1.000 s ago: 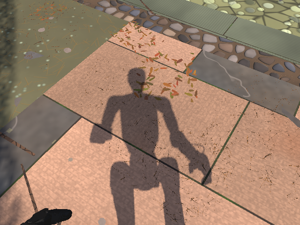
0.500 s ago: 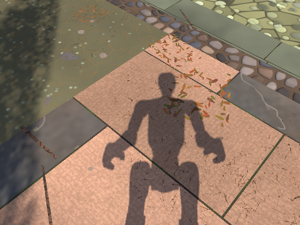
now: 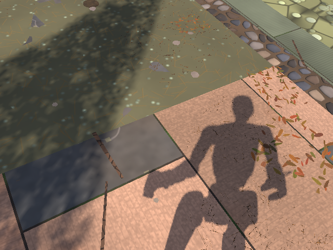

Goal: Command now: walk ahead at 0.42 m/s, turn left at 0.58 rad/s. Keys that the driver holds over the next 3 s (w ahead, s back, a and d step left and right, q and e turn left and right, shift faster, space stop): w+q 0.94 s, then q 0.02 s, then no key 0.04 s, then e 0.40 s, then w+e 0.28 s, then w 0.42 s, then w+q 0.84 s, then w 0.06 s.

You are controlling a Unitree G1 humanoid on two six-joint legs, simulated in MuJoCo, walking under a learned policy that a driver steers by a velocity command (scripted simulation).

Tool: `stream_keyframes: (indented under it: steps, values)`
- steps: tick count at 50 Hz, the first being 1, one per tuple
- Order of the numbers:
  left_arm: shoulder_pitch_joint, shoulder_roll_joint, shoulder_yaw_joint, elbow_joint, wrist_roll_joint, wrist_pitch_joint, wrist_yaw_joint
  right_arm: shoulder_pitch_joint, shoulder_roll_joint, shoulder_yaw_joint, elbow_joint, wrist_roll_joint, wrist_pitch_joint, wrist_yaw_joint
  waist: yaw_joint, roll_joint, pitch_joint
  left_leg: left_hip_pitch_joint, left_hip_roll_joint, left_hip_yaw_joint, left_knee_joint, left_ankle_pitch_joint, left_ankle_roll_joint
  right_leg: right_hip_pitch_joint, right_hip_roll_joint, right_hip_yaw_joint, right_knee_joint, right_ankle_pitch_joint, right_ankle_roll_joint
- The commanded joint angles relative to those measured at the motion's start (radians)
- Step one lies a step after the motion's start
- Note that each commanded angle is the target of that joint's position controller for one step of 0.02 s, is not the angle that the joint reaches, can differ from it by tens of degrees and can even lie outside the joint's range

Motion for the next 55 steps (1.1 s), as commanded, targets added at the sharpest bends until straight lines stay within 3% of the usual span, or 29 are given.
stream_keyframes:
  steps: [1,4,6,10,14,16,17,18,19,20,21,22,23,26,29,33,37,39,40,41,42,43,44,45,46,47,48,51,55]
  values:
    - [-0.084,0.101,0.023,-0.084,0.022,-0.035,-0.009,-0.033,-0.154,-0.036,-0.078,-0.014,-0.03,-0.019,0.001,0.14,0.01,0.176,0.23,-0.347,-0.314,0.159,0.194,-0.268,-0.017,0.048,-0.071,0.163,0.014]
    - [-0.155,0.048,0.003,-0.097,0.023,-0.025,-0.004,0.011,-0.176,-0.043,-0.048,-0.005,-0.034,-0.039,-0.015,0.102,0.019,0.141,0.193,-0.266,-0.313,0.261,0.179,-0.226,0.024,0.039,-0.276,0.289,0.053]
    - [-0.225,0.021,-0.011,-0.114,0.016,-0.027,-0.008,0.043,-0.183,-0.046,-0.024,0.0,-0.031,-0.048,-0.041,0.129,0.035,0.11,0.169,-0.238,-0.304,0.255,0.158,-0.173,0.055,0.039,-0.427,0.377,0.062]
    - [-0.319,0.028,-0.015,-0.151,0.002,-0.035,-0.022,0.098,-0.195,-0.053,0.021,0.015,-0.026,-0.053,-0.071,0.144,0.057,0.103,0.193,-0.284,-0.271,0.224,0.141,-0.1,0.079,0.059,-0.568,0.424,0.05]
    - [-0.257,0.076,0.005,-0.146,0.001,-0.048,-0.024,0.084,-0.194,-0.059,0.037,0.012,-0.012,-0.059,-0.032,0.184,0.037,0.168,0.225,-0.354,-0.178,0.319,0.108,0.011,0.085,0.068,-0.619,0.326,0.003]
    - [-0.065,0.126,0.036,-0.104,0.008,-0.055,-0.011,0.055,-0.158,-0.045,0.025,0.002,-0.005,-0.053,0.066,0.183,-0.089,0.126,0.138,-0.309,0.056,0.514,0.059,0.308,0.086,0.038,-0.658,0.316,-0.051]
    - [0.111,0.18,0.048,-0.092,0.027,-0.054,-0.002,0.05,-0.104,-0.022,-0.005,-0.017,-0.004,-0.049,0.132,0.09,-0.271,-0.035,0.066,-0.258,0.35,0.335,0.019,0.623,-0.083,0.214,-0.62,0.232,-0.116]
    - [0.18,0.241,0.06,-0.058,0.035,-0.044,-0.007,0.22,-0.007,0.004,-0.025,0.015,-0.016,-0.046,0.04,-0.29,-0.42,-0.402,-0.075,-0.185,0.705,-0.289,-0.049,0.943,-0.324,0.737,-0.748,-0.009,-0.279]
    - [0.149,0.136,0.037,-0.073,0.014,-0.042,-0.009,0.201,-0.123,-0.014,0.007,0.036,-0.019,-0.049,0.063,-0.2,-0.346,-0.511,-0.001,-0.219,0.837,-0.265,-0.055,0.884,-0.325,0.813,-0.831,-0.215,-0.262]
    - [0.09,0.077,0.021,-0.083,0.008,-0.034,0.0,0.078,-0.184,-0.031,-0.006,0.033,-0.017,-0.046,0.083,-0.115,-0.194,-0.544,0.042,-0.179,0.847,-0.174,-0.055,0.738,-0.287,0.626,-0.846,-0.189,-0.219]
    - [0.039,0.062,0.014,-0.082,0.016,-0.026,0.006,0.015,-0.183,-0.032,-0.017,0.018,-0.014,-0.049,0.065,-0.039,-0.111,-0.507,0.086,-0.144,0.819,-0.102,-0.055,0.594,-0.251,0.489,-0.853,-0.053,-0.197]
    - [0.014,0.044,0.01,-0.073,0.022,-0.022,0.009,-0.027,-0.171,-0.034,-0.028,0.004,-0.015,-0.045,0.048,-0.027,-0.052,-0.475,0.115,-0.139,0.771,-0.061,-0.051,0.482,-0.212,0.394,-0.874,0.054,-0.189]
    - [0.001,0.034,0.005,-0.067,0.031,-0.025,0.014,-0.017,-0.15,-0.033,-0.029,0.01,-0.009,-0.039,0.02,-0.052,-0.034,-0.424,0.14,-0.141,0.744,-0.035,-0.046,0.412,-0.186,0.319,-0.9,0.112,-0.18]
    - [-0.002,0.045,0.012,-0.04,0.015,-0.043,0.017,-0.029,-0.089,-0.019,-0.041,0.015,0.011,-0.033,0.003,-0.052,0.01,-0.423,0.164,-0.116,0.665,-0.021,-0.05,0.342,-0.188,0.192,-0.969,0.206,-0.202]
    - [0.011,0.087,0.025,-0.02,0.016,-0.045,0.018,-0.083,-0.078,-0.012,-0.062,0.004,0.014,-0.027,0.007,-0.021,0.027,-0.478,0.173,-0.11,0.555,0.089,-0.067,0.365,-0.204,0.098,-0.997,0.298,-0.217]
    - [0.021,0.111,0.028,-0.008,0.012,-0.031,0.023,-0.196,-0.063,-0.003,-0.078,0.006,-0.002,-0.001,0.045,-0.006,0.053,-0.431,0.153,-0.044,0.321,0.288,-0.06,0.394,-0.159,-0.066,-0.989,0.38,-0.173]
    - [0.08,0.151,0.038,0.016,-0.008,-0.008,0.022,-0.296,-0.064,-0.002,-0.116,0.012,-0.002,0.025,0.074,-0.007,0.086,-0.403,0.129,0.015,0.17,0.274,-0.026,0.496,-0.189,-0.128,-0.966,0.42,-0.142]
    - [0.082,0.18,0.047,0.019,-0.02,0.006,0.024,-0.283,-0.094,-0.017,-0.127,0.005,0.001,0.031,0.045,-0.025,0.064,-0.342,0.082,0.059,0.134,0.177,0.011,0.555,-0.2,-0.162,-0.874,0.676,-0.124]
    - [0.081,0.196,0.052,0.017,-0.026,0.014,0.027,-0.233,-0.12,-0.032,-0.12,0.001,0.005,0.03,0.008,-0.042,0.022,-0.261,0.041,0.089,0.129,0.122,0.034,0.574,-0.197,-0.182,-0.771,0.856,-0.113]
    - [0.068,0.199,0.052,0.013,-0.032,0.023,0.03,-0.104,-0.156,-0.056,-0.088,0.002,0.008,0.026,-0.071,-0.035,-0.047,-0.094,-0.009,0.118,0.086,0.129,0.065,0.546,-0.175,-0.213,-0.59,0.97,-0.094]
    - [0.079,0.165,0.038,0.007,-0.023,0.025,0.035,0.08,-0.219,-0.092,-0.035,0.007,0.017,0.012,-0.158,0.001,-0.14,0.189,-0.038,0.089,0.058,0.165,0.103,0.397,-0.138,-0.23,-0.339,0.893,-0.056]
    - [0.127,0.041,-0.001,-0.029,0.03,0.018,0.033,0.143,-0.321,-0.113,-0.017,0.018,0.024,-0.009,-0.114,0.25,-0.197,0.48,0.193,-0.305,0.028,0.141,0.2,0.032,-0.034,-0.227,0.022,0.156,0.0]
    - [0.132,0.018,-0.024,-0.08,0.019,-0.017,0.024,0.11,-0.349,-0.103,-0.069,0.014,0.001,0.002,-0.068,0.324,-0.384,0.641,0.364,-0.859,-0.166,-0.123,0.375,-0.219,0.127,0.013,0.264,-0.259,0.023]
    - [0.003,0.124,0.002,-0.101,-0.022,-0.041,0.015,0.097,-0.25,-0.076,-0.064,0.007,-0.019,0.014,-0.127,0.168,-0.31,0.603,0.347,-0.78,-0.229,-0.135,0.308,-0.326,0.068,0.106,0.29,-0.169,0.007]
    - [-0.034,0.118,-0.003,-0.117,-0.034,-0.057,0.011,0.069,-0.221,-0.065,-0.052,0.002,-0.031,0.014,-0.104,0.156,-0.186,0.476,0.314,-0.637,-0.227,-0.059,0.273,-0.342,0.032,0.091,0.225,-0.078,-0.013]
    - [-0.03,0.101,-0.006,-0.102,-0.011,-0.063,0.02,0.001,-0.196,-0.056,-0.056,0.003,-0.036,0.011,-0.055,0.069,-0.124,0.335,0.269,-0.53,-0.219,0.055,0.24,-0.28,-0.011,0.095,0.138,-0.007,-0.012]
    - [-0.022,0.111,0.001,-0.095,0.01,-0.057,0.025,-0.062,-0.171,-0.046,-0.07,-0.007,-0.036,0.008,-0.016,0.081,-0.08,0.22,0.237,-0.445,-0.221,0.247,0.225,-0.21,-0.031,0.097,0.067,0.03,-0.003]
    - [0.039,0.086,-0.002,-0.059,0.022,-0.018,0.021,-0.115,-0.151,-0.035,-0.066,-0.023,-0.039,-0.012,0.033,0.084,-0.08,0.075,0.212,-0.28,-0.221,0.687,0.223,-0.088,-0.035,0.058,-0.011,0.064,0.043]
    - [-0.019,0.014,-0.031,-0.053,0.019,-0.001,0.015,-0.104,-0.138,-0.022,-0.01,-0.023,-0.034,-0.035,0.008,0.112,-0.063,0.017,0.138,-0.086,-0.229,0.775,0.161,-0.022,-0.01,0.016,-0.282,0.304,0.064]
Next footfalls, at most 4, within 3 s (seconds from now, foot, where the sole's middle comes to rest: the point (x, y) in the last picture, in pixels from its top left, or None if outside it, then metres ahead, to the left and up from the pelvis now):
0.34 right None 0.37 -0.10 -0.78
0.84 left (96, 237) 0.53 0.26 -0.78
1.30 right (114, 174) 0.82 0.22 -0.77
1.70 left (63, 194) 0.71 0.43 -0.78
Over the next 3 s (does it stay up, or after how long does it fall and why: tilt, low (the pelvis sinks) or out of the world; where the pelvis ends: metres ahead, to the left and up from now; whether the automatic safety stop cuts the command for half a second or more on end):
stays up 1.30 0.52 0.00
